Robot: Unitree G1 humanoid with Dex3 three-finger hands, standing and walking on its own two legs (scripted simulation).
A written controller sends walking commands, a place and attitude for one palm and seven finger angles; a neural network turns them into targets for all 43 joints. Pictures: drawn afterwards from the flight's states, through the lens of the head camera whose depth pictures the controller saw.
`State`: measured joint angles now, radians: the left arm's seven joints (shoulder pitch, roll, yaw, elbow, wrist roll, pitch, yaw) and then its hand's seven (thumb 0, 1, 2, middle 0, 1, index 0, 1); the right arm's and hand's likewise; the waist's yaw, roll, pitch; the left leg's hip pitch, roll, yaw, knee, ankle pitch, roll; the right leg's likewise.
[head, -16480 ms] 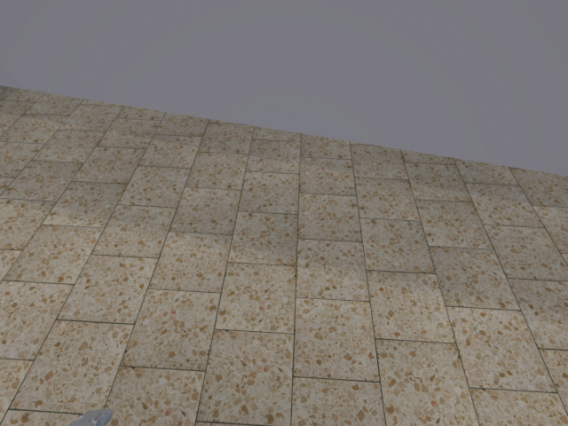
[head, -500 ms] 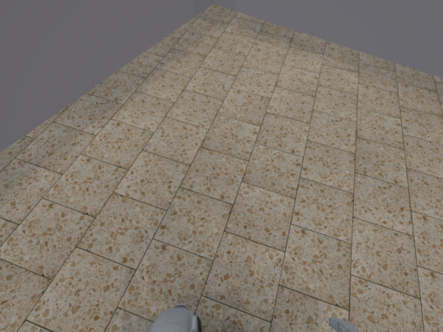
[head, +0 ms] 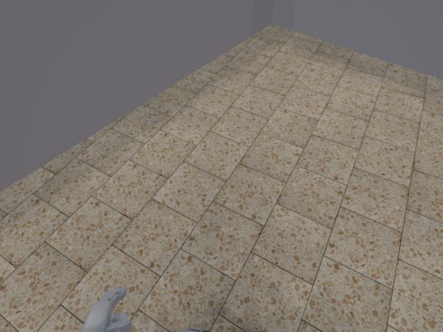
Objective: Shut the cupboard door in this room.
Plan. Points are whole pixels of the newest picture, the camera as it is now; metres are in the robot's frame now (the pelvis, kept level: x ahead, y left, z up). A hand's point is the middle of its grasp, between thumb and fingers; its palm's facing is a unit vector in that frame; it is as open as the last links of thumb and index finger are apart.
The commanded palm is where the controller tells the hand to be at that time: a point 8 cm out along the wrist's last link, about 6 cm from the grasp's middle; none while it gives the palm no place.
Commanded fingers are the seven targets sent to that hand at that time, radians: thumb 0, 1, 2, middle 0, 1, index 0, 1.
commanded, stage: walk to a spot facing it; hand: left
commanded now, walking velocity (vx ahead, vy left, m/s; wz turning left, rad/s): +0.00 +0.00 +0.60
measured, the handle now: out of the picture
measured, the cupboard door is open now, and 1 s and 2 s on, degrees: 78 78 78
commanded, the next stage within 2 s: none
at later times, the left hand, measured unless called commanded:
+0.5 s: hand out of the picture -0.08 +0.24 -0.18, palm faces +0.38 -0.88 -0.27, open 7.4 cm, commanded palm none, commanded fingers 0.00 0.90 0.90 -0.20 -0.30 -0.20 -0.30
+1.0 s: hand out of the picture -0.05 +0.19 -0.13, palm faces +0.59 -0.76 -0.29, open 7.4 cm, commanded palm none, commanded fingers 0.00 0.90 0.90 -0.20 -0.30 -0.20 -0.30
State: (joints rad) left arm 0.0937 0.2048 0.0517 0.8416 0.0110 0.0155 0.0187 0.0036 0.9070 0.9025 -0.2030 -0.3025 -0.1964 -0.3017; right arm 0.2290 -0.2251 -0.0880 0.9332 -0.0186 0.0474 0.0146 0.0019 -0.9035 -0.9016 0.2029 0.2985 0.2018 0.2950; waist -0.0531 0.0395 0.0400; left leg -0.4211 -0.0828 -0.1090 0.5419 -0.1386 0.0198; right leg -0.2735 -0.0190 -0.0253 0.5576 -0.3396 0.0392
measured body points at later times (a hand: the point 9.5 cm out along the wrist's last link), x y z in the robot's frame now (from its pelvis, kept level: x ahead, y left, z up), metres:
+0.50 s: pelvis -0.02 +0.01 +0.00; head +0.02 +0.05 +0.44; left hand -0.10 +0.28 -0.15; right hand +0.20 -0.19 -0.12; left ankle -0.07 +0.12 -0.73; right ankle -0.01 -0.13 -0.69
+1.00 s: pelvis -0.01 -0.03 +0.01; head +0.03 -0.04 +0.46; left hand -0.08 +0.23 -0.11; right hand +0.20 -0.20 -0.15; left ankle -0.11 +0.08 -0.64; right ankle +0.05 -0.11 -0.73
